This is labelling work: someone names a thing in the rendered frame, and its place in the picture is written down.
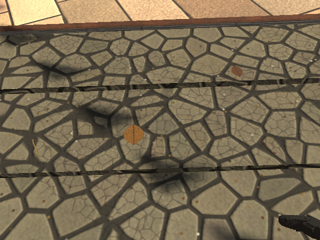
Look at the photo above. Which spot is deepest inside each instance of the robot right hand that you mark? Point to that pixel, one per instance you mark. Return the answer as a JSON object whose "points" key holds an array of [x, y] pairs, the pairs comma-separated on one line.
{"points": [[308, 224]]}

